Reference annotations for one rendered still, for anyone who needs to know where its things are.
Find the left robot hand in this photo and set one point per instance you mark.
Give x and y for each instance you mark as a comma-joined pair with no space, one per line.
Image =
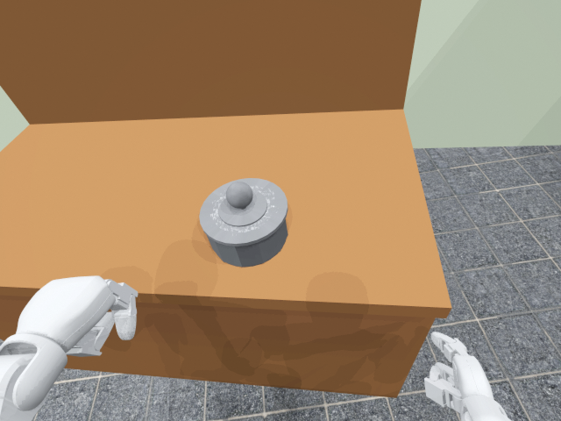
68,310

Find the right robot hand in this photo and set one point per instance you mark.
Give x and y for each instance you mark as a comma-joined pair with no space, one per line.
447,386

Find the pot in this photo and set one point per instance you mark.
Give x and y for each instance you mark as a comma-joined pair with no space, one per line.
254,254

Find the left robot forearm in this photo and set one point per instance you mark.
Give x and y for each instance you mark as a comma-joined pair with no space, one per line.
29,366

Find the lid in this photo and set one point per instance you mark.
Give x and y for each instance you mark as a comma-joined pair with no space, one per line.
231,226

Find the right robot forearm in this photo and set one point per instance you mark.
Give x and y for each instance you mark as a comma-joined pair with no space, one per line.
481,408

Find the table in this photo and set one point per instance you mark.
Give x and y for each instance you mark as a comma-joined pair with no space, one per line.
139,109

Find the knob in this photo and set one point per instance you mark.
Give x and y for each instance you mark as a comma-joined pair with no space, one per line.
239,195

